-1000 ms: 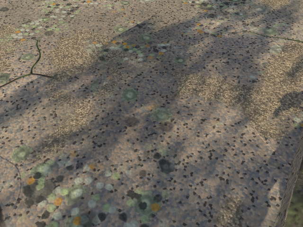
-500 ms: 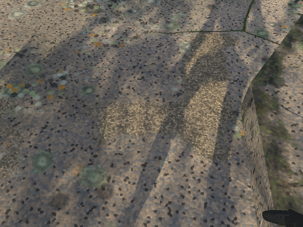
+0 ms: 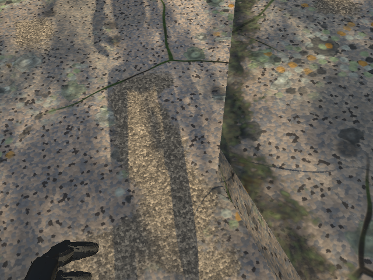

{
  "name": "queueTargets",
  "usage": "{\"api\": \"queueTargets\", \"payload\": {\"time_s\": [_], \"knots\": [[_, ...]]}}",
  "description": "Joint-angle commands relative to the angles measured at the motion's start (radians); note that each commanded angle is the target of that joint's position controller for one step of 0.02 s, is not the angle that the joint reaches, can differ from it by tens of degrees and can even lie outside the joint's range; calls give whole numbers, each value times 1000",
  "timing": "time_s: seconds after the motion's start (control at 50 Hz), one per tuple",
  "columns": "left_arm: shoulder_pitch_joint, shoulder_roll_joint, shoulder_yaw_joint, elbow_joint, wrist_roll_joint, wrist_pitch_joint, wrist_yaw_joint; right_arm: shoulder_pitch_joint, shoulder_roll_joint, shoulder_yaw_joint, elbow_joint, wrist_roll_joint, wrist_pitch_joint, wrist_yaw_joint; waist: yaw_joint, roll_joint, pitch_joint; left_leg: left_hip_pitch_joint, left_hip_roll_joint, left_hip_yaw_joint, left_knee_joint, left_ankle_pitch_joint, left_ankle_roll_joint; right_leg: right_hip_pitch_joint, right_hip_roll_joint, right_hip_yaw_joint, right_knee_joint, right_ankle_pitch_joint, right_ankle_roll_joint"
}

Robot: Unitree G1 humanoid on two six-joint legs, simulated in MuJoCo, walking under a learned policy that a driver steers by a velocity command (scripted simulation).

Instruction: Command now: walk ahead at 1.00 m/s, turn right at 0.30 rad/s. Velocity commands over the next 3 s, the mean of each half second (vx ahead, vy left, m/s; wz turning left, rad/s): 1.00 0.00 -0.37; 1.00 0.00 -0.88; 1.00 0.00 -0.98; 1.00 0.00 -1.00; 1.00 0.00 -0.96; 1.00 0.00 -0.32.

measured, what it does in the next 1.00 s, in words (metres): climbs, turning right: left foot, then right foot 0.19 m higher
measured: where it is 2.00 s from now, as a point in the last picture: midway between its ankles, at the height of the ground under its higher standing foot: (369, 18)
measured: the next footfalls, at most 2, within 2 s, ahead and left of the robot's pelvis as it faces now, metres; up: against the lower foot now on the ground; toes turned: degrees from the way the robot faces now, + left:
left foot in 0.40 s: +0.61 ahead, +0.12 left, +0.00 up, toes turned -4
right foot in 0.88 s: +0.97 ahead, -0.23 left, +0.19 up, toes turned -22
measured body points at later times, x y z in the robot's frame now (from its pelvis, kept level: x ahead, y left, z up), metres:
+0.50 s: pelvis +0.48 +0.02 +0.02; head +0.51 +0.00 +0.47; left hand +0.55 +0.30 -0.10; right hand +0.61 -0.25 -0.09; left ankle +0.57 +0.12 -0.70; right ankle +0.27 -0.04 -0.55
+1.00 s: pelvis +0.93 -0.19 +0.09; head +0.95 -0.21 +0.54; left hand +1.17 -0.06 -0.04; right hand +0.93 -0.48 +0.00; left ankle +0.87 +0.04 -0.41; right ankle +0.93 -0.22 -0.51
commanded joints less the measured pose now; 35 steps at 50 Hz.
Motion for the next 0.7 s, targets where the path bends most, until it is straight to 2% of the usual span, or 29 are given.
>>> {"api": "queueTargets", "payload": {"time_s": [0.02, 0.04, 0.06, 0.08, 0.1, 0.14, 0.16, 0.18, 0.22, 0.24, 0.26, 0.28, 0.32, 0.34, 0.36, 0.38, 0.4, 0.42, 0.44, 0.46, 0.48, 0.52, 0.54, 0.56, 0.6, 0.64, 0.66, 0.68, 0.7], "knots": [[395, 248, 99, 80, -9, 2, 43, -195, -171, -32, -230, 16, -42, 6, 183, -72, -239, -873, -46, -203, 580, 102, 68, 899, -368, 818, -441, -290, -150], [370, 210, 90, 107, -17, -10, 47, -220, -154, -23, -229, 17, -46, 9, 140, -6, -83, -863, -10, -189, 500, 155, 62, 725, -347, 683, -458, -166, -144], [334, 175, 82, 118, -17, -28, 47, -228, -136, -17, -217, 2, -40, 12, 95, 53, -26, -797, 20, -197, 425, 165, 52, 584, -305, 587, -472, -69, -121], [309, 142, 70, 125, -20, -42, 51, -192, -122, -13, -205, -12, -25, 18, 45, 63, -17, -726, 37, -205, 375, 166, 43, 492, -271, 513, -496, -15, -105], [315, 107, 56, 139, -26, -53, 54, -179, -108, -8, -200, -23, -9, 27, 23, 30, -16, -679, 51, -207, 333, 149, 29, 426, -258, 480, -521, 41, -107], [352, 77, 46, 181, -47, -73, 51, -262, -83, -3, -209, -30, 10, 43, 23, 35, 33, -734, 70, -181, 244, 144, 15, 409, -202, 369, -577, 100, -78], [380, 109, 52, 185, -52, -81, 46, -327, -67, 7, -252, -30, 11, 47, 33, -14, 58, -749, 72, -155, 164, 197, 9, 383, -206, 345, -609, 196, -81], [398, 104, 52, 199, -53, -87, 40, -415, -70, 11, -282, -25, 7, 50, 49, -3, 99, -768, 69, -132, 84, 268, 5, 368, -185, 299, -629, 300, -72], [397, 102, 52, 206, -57, -93, 32, -493, -59, 20, -302, -13, -4, 56, 58, 26, 101, -671, 24, -84, -116, 444, 15, 337, -115, 191, -648, 439, -34], [400, 132, 58, 206, -66, -102, 35, -515, -42, 30, -326, -6, -13, 62, 61, -16, 85, -539, 22, -105, -236, 593, 30, 279, -147, 217, -693, 422, -31], [437, 121, 54, 230, -76, -105, 35, -545, -57, 23, -322, -2, -15, 63, 80, 29, 86, -485, -13, -80, -275, 685, 40, 307, -155, 217, -727, 498, -25], [459, 138, 55, 244, -78, -102, 36, -565, -62, 22, -328, -1, -14, 58, 86, 29, 81, -470, -39, -73, -322, 706, 50, 374, -169, 222, -713, 585, -16], [452, 197, 67, 251, -69, -96, 44, -543, -102, 8, -330, -7, -9, 38, 63, -7, 17, -406, -98, -71, -363, 617, 69, 519, -190, 235, -586, 894, -1], [455, 221, 71, 257, -56, -89, 47, -480, -136, -6, -317, -12, -10, 23, 29, -36, -44, -332, -127, -81, -359, 525, 80, 581, -207, 248, -458, 1054, 14], [446, 245, 78, 261, -38, -78, 51, -348, -181, -26, -284, -12, -14, 5, -35, -46, -125, -204, -141, -101, -358, 431, 93, 596, -218, 265, -268, 1120, 26], [400, 251, 81, 257, -26, -66, 55, -154, -202, -41, -232, -13, -16, -12, -146, -52, -192, -8, -102, -119, -390, 389, 95, 505, -191, 252, -9, 1020, 34], [406, 152, 59, 230, -19, -69, 54, -1, -276, -64, -208, -35, -20, -32, -176, 11, -304, 214, 80, -290, -321, 210, 106, 319, -130, 224, 333, 698, 42], [566, 13, 27, 201, -104, -69, 50, -23, -334, -83, -205, -49, -23, -16, -49, 435, -515, 501, 412, -839, -473, 187, 277, -24, 42, 151, 816, -234, 99], [461, 120, 42, 203, -69, -59, 66, -115, -255, -83, -243, -40, -9, 4, -66, 164, -473, 381, 351, -874, -573, 43, 257, -105, -18, 173, 888, -161, 71], [359, 118, 48, 196, -58, -53, 63, -192, -175, -62, -230, -40, -15, 4, -47, 84, -272, 219, 304, -689, -591, 12, 231, -157, -75, 164, 856, -97, 68], [313, 91, 41, 182, -51, -44, 54, -212, -122, -50, -207, -47, -21, 5, -25, -9, -156, 68, 275, -575, -639, 108, 215, -156, -109, 150, 817, -87, 63], [280, 19, 28, 149, -37, -7, 31, -187, -90, -37, -153, -43, -38, 4, 19, 47, -55, -125, 244, -400, -693, 213, 179, -126, -139, 139, 851, -123, 65], [256, -2, 26, 126, -35, 11, 23, -174, -70, -33, -127, -32, -49, 13, 43, 47, -33, -165, 238, -337, -716, 231, 160, -147, -155, 142, 859, -142, 63], [226, -20, 25, 104, -41, 26, 18, -177, -64, -33, -107, -17, -62, 19, 63, 67, -9, -189, 229, -266, -741, 256, 141, -181, -163, 138, 867, -158, 65], [126, -39, 17, 29, -42, 42, 12, -160, -59, -31, -73, -11, -77, 22, 80, 92, 26, -172, 235, -163, -771, 339, 111, -320, -182, 141, 935, -144, 58], [33, -81, 2, -46, -45, 51, 29, -123, -66, -34, -32, -28, -79, 16, 101, 129, 46, -155, 231, -68, -789, 432, 106, -461, -148, 115, 1166, -201, 29], [-34, -116, -8, -68, -52, 54, 50, -61, -57, -31, -1, -38, -77, 17, 81, 158, 59, -65, 263, -88, -765, 493, 139, -654, -104, 94, 1472, -312, 0], [-134, -138, -22, -126, -67, 50, 73, -15, -64, -26, 27, -43, -74, 17, 87, 117, 123, -1, 296, -72, -782, 511, 129, -854, -98, 129, 1581, -404, -28], [-222, -164, -35, -168, -64, 46, 95, 25, -41, -15, 54, -56, -70, 21, 96, 79, 169, 65, 313, -88, -717, 615, 111, -1034, -92, 209, 1749, -446, -61]]}}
